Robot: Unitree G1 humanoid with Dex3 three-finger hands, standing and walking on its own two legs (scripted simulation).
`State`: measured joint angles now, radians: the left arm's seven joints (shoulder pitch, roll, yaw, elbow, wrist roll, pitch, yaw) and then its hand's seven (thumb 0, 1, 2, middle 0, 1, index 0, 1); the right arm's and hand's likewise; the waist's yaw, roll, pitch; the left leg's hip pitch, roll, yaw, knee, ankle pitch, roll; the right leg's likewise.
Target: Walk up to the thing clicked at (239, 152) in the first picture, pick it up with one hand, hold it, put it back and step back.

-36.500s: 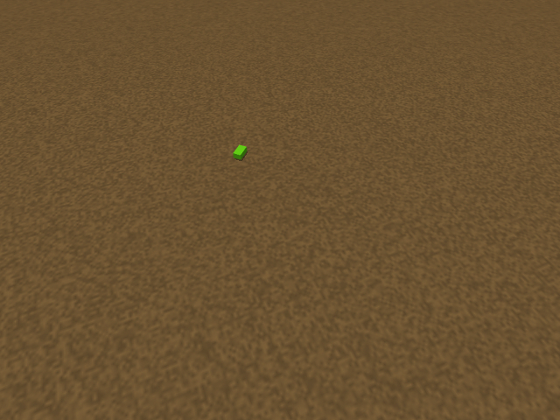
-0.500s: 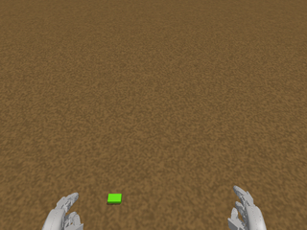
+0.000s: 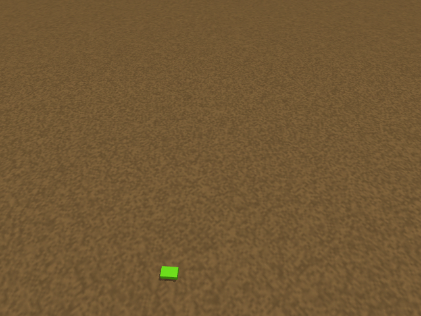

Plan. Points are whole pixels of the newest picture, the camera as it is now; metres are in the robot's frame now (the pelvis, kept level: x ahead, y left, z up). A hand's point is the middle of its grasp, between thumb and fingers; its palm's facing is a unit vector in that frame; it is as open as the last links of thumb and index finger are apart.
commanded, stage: stand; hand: left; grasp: from above
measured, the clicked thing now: (169, 272) +0.45 +0.21 -0.76
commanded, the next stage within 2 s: step back in 2.00 s
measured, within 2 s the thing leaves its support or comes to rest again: neither
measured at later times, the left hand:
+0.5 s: hand out of the picture +0.04 +0.23 -0.15, palm faces +0.05 -0.94 -0.34, open 7.4 cm
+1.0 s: hand out of the picture +0.07 +0.23 -0.15, palm faces +0.04 -0.94 -0.34, open 7.4 cm
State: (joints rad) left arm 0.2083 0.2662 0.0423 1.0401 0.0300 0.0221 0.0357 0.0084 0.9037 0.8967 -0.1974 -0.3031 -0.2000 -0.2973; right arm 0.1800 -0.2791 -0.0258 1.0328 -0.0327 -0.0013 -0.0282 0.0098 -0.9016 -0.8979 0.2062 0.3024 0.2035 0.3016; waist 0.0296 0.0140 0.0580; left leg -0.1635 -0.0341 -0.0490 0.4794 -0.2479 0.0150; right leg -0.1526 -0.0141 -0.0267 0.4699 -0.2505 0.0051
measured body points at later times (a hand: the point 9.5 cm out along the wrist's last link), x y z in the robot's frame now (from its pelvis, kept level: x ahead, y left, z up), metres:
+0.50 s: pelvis -0.01 -0.01 +0.01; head -0.02 -0.02 +0.46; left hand +0.03 +0.28 -0.13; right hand +0.05 -0.29 -0.14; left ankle +0.01 +0.11 -0.74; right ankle +0.01 -0.12 -0.74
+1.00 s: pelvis +0.01 -0.02 +0.01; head +0.01 -0.03 +0.46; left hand +0.07 +0.27 -0.12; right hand +0.08 -0.30 -0.14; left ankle +0.01 +0.11 -0.74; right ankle +0.01 -0.12 -0.74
